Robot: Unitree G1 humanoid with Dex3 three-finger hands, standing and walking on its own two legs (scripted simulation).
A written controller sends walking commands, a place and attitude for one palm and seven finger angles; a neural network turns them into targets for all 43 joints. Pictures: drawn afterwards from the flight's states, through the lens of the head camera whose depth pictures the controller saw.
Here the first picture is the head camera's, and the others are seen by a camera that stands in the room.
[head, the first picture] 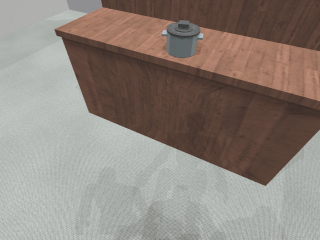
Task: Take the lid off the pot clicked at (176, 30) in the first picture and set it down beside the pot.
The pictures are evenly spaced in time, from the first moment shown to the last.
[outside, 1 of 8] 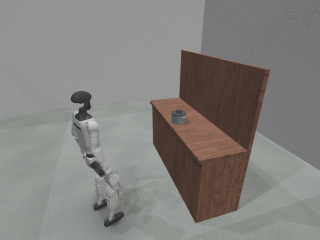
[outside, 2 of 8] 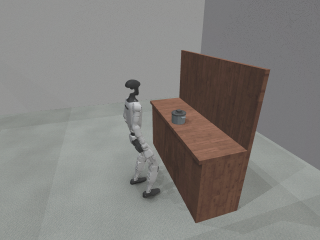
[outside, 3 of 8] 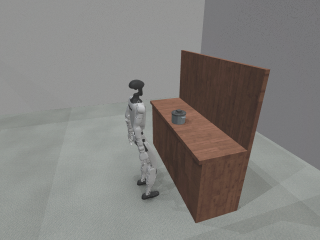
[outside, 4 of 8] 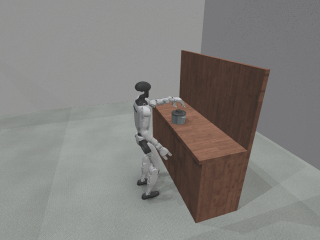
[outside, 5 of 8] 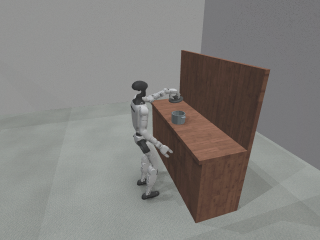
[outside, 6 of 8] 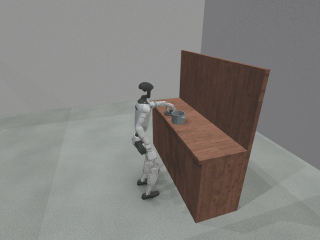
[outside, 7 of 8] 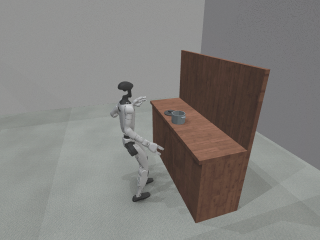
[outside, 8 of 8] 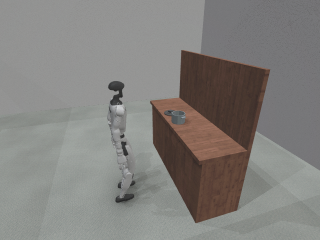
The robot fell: no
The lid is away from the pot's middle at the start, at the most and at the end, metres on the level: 0.00 0.25 0.24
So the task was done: yes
